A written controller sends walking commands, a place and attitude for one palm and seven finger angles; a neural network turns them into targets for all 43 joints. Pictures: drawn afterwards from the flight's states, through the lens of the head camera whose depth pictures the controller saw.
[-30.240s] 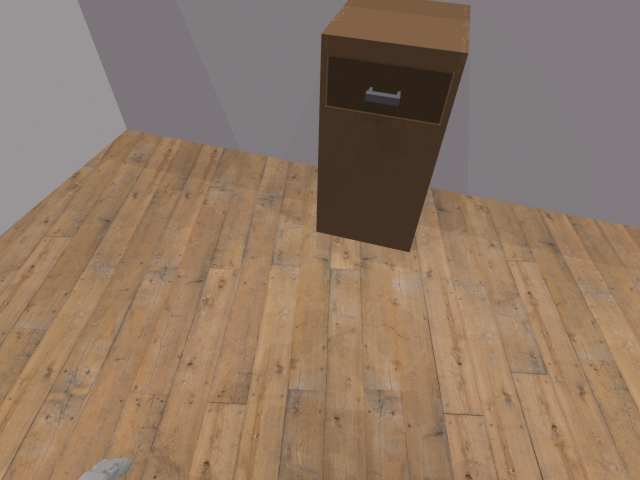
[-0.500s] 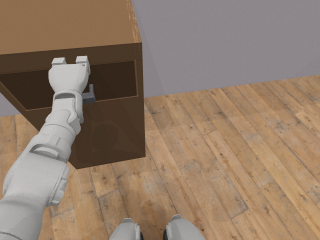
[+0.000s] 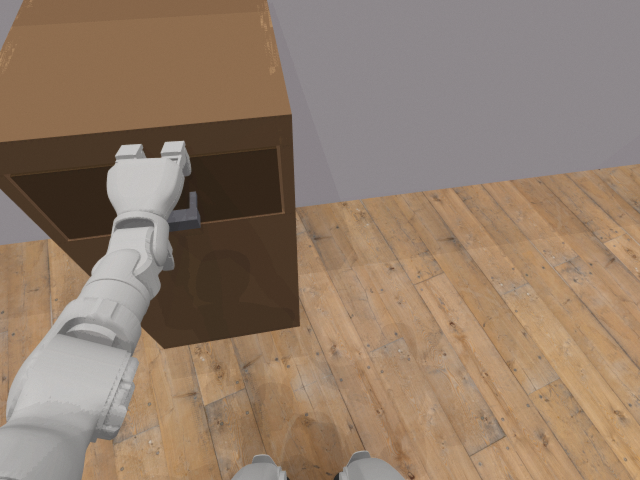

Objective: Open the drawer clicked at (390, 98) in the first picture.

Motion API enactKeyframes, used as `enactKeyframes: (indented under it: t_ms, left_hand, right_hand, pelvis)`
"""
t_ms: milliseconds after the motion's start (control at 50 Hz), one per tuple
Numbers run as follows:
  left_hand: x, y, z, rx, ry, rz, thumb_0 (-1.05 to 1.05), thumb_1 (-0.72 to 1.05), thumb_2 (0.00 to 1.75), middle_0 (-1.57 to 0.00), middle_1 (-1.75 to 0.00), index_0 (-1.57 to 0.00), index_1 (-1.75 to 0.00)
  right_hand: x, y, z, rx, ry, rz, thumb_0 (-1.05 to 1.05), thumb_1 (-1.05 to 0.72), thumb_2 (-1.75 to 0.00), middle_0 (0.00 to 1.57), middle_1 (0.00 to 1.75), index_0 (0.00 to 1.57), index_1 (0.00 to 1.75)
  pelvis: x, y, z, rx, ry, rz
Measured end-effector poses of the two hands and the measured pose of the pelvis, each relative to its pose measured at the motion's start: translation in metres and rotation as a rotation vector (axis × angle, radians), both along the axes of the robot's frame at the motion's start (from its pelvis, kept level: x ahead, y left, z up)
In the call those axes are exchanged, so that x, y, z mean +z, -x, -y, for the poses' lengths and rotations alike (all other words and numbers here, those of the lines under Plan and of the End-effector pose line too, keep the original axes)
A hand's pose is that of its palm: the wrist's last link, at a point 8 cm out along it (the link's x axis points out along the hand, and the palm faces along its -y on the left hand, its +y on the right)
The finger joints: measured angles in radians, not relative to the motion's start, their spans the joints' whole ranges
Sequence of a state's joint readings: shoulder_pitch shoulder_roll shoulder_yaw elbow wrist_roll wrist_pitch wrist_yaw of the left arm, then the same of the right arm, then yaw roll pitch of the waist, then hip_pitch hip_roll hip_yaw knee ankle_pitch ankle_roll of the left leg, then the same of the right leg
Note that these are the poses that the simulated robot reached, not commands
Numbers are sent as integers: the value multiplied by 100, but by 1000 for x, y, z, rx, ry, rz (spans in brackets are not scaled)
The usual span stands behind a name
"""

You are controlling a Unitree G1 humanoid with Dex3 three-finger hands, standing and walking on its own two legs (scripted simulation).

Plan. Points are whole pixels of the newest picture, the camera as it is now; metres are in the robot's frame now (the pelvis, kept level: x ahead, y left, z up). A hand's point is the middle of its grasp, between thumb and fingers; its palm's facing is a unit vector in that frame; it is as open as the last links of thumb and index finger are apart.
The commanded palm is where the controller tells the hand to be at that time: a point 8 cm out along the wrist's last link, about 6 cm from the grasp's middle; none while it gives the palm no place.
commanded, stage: re-aim the fingers above the handle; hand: left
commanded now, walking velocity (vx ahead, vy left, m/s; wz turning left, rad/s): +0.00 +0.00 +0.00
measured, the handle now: (165, 211) +0.52 +0.22 -0.03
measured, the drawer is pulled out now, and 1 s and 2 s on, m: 0.00 0.00 0.00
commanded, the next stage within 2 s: none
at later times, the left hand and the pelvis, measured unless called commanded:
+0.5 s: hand (161, 207) +0.48 +0.20 +0.03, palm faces +0.02 +0.00 -1.00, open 13.6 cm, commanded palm +0.46 +0.25 +0.06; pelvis +0.01 -0.01 +0.01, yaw +0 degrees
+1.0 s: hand (161, 207) +0.48 +0.20 +0.03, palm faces +0.02 +0.01 -1.00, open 13.6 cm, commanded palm +0.46 +0.22 +0.06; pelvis +0.01 -0.02 +0.00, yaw +1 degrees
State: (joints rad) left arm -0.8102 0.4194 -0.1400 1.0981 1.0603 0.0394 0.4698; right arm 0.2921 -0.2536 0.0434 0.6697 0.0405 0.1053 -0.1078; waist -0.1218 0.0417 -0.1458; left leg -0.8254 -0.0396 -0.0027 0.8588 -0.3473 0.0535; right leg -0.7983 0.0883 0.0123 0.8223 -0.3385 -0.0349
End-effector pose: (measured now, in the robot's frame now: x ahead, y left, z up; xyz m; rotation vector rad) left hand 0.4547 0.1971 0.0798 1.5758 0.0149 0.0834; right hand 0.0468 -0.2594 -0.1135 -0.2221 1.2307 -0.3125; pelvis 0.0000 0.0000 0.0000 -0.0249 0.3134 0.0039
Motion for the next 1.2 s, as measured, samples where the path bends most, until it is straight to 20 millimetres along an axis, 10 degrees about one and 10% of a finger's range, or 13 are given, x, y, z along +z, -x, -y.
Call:
enactKeyframes:
  t_ms: [240, 1200]
  left_hand:
    - [2, -1, 1, 19, 5, -17, 0, -49, 30, -37, -127, -35, -124]
    - [2, -2, 4, 44, 1, -29, 0, -49, 30, -37, -125, -34, -128]
  right_hand:
    - [5, -25, 3, 14, -11, 30, 1, -90, -90, 20, 30, 21, 30]
    - [0, -7, 15, 3, -31, -8, 1, -90, -90, 20, 30, 21, 30]
  pelvis:
    - [5, -9, 5, -1, -5, 10]
    - [3, -12, 15, 11, -8, 0]
